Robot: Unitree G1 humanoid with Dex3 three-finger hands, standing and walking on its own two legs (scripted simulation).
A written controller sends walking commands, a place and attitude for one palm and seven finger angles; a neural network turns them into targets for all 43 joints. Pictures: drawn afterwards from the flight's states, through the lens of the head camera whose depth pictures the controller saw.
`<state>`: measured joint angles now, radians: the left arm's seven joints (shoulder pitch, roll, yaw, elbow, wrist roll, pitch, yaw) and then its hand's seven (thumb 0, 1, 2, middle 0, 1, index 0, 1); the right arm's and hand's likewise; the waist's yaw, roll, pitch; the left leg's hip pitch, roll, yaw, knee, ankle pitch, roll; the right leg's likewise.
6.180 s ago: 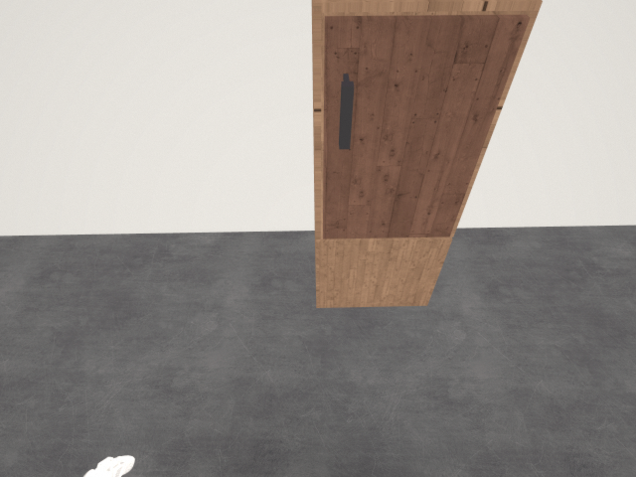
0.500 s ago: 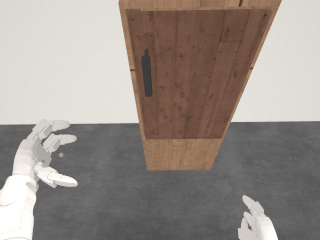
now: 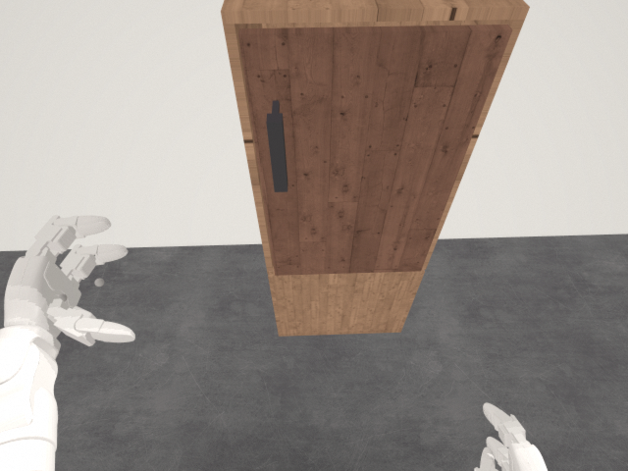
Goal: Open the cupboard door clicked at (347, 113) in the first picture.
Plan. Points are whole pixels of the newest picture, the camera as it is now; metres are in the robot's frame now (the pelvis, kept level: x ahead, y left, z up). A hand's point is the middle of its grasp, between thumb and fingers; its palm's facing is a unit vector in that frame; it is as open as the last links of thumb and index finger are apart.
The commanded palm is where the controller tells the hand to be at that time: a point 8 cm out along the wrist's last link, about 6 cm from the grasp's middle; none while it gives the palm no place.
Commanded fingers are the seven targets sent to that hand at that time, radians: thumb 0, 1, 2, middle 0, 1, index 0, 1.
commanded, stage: raise the hand with hooked fingers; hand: left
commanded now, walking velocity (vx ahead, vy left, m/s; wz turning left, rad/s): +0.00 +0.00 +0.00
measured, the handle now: (278, 147) +0.58 +0.10 +0.08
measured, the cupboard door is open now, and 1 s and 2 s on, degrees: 0 0 0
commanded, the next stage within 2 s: move the hooked fingers beside the handle in 0.16 s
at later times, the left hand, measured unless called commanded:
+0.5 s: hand (127, 266) +0.32 +0.25 +0.10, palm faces +0.08 -1.00 +0.00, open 14.0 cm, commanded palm +0.30 +0.30 +0.10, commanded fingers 0.00 -0.50 0.30 -0.30 -1.20 -0.30 -1.20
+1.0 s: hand (172, 226) +0.39 +0.22 +0.10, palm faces +0.07 -1.00 +0.00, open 14.0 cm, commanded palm +0.37 +0.27 +0.09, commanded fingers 0.00 -0.50 0.30 -0.30 -1.20 -0.30 -1.20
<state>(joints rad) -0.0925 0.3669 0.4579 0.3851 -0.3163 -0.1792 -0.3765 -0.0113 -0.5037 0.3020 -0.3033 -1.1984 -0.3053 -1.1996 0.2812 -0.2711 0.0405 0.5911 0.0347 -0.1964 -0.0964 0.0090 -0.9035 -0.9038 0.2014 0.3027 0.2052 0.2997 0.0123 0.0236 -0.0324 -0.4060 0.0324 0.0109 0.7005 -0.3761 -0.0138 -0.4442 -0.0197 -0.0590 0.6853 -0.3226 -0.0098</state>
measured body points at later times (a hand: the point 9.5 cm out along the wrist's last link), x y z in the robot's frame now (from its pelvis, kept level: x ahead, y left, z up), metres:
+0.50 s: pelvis -0.01 +0.00 +0.00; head +0.03 +0.00 +0.45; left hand +0.31 +0.31 +0.10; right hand +0.16 -0.24 -0.09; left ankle -0.01 +0.13 -0.72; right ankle +0.02 -0.11 -0.72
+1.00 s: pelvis +0.00 +0.00 +0.00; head +0.05 -0.01 +0.44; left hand +0.38 +0.27 +0.10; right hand +0.10 -0.26 -0.11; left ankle -0.01 +0.13 -0.72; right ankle +0.02 -0.11 -0.72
